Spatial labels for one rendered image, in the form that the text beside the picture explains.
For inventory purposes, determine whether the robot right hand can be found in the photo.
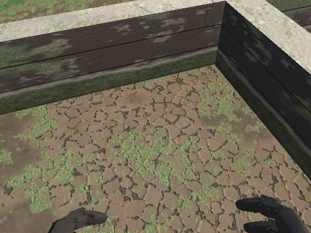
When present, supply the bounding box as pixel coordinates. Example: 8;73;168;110
235;195;310;233

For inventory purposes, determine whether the robot left hand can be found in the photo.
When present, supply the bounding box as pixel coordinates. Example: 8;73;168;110
48;207;108;233

